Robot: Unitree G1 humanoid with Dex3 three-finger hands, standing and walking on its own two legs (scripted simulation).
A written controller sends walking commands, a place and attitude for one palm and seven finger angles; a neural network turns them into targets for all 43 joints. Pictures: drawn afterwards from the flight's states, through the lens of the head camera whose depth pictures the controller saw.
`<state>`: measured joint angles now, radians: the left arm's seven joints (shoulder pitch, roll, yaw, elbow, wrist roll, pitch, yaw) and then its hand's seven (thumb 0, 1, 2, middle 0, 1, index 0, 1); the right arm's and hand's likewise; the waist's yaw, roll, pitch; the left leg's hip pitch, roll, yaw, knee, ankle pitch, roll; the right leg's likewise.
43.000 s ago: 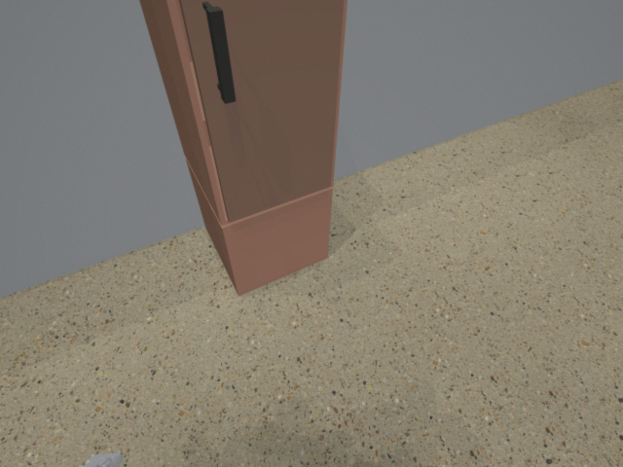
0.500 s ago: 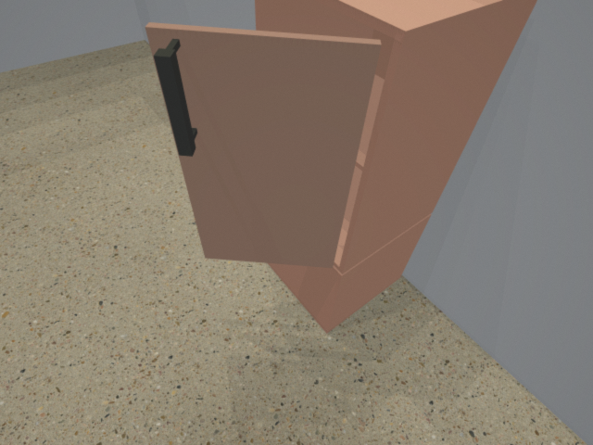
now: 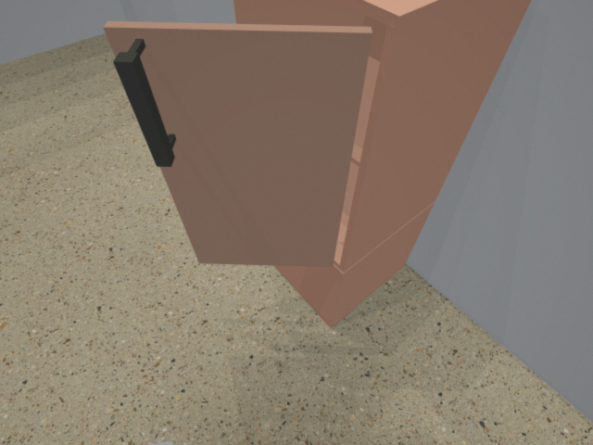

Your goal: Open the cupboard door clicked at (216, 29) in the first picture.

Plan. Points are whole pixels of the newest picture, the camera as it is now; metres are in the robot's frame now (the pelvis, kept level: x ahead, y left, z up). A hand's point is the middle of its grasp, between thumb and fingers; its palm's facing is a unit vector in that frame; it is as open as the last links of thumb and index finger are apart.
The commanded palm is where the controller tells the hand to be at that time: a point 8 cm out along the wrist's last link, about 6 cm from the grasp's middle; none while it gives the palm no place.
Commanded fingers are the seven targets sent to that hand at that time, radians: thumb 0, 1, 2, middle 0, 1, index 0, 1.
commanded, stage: come to a stop and stand still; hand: left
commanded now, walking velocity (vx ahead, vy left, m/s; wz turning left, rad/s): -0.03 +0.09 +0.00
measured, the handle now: (152, 107) +0.53 +0.23 +0.16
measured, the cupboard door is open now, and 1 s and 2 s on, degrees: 49 49 49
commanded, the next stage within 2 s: look again from close up in 0.48 s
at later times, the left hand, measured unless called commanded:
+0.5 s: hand out of the picture -0.02 +0.18 -0.17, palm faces +0.00 -0.99 -0.17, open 7.4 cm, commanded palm none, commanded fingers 0.00 0.90 0.90 -0.20 -0.30 -0.20 -0.30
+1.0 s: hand out of the picture +0.05 +0.19 -0.16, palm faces -0.01 -0.97 -0.24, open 7.4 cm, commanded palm none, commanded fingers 0.00 0.90 0.90 -0.20 -0.30 -0.20 -0.30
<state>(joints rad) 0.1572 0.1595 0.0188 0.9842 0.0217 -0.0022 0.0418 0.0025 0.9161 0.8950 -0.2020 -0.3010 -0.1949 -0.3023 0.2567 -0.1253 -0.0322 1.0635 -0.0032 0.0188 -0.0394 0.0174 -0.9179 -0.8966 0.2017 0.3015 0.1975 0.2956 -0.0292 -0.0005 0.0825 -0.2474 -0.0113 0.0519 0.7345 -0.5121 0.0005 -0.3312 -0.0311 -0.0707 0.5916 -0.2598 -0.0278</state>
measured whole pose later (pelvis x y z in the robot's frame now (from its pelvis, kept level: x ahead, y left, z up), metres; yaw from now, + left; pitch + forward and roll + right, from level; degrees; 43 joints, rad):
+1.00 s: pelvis +0.01 +0.00 +0.01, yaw -1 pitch -2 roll +1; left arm 0.25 0.16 -0.01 1.09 0.01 -0.02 0.03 0.01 0.92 0.89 -0.20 -0.30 -0.20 -0.30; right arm 0.31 -0.16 0.02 1.09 -0.02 -0.03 -0.02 0.01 -0.91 -0.90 0.20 0.30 0.19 0.30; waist -0.01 0.04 0.02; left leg -0.11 0.00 0.07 0.44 -0.30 0.00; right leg -0.24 -0.03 -0.04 0.50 -0.23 -0.01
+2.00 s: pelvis +0.00 +0.01 -0.02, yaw +1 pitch +6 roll -1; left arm 0.31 0.31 0.31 0.00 -0.34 -0.23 -0.34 0.01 0.10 0.55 -0.26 -0.82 -0.25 -0.82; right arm 0.32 -0.23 0.06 0.61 0.03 -0.29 -0.06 0.02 -0.90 -0.90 0.21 0.30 0.20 0.30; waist 0.00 0.04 -0.08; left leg -0.46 0.02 0.01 0.81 -0.45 0.01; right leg -0.52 -0.03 -0.10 0.76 -0.33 -0.01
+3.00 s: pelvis +0.01 +0.00 +0.01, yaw +0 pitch -1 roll +0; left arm -0.19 0.46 0.47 0.27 -0.31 0.11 -0.46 -0.01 -0.50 0.30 -0.30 -1.20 -0.30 -1.20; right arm 0.25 -0.30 0.07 0.61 0.07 -0.23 -0.10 0.02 -0.90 -0.90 0.20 0.30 0.20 0.30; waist 0.04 0.05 -0.02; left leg -0.16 0.02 0.02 0.50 -0.32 0.00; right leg -0.25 -0.01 -0.09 0.49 -0.22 -0.02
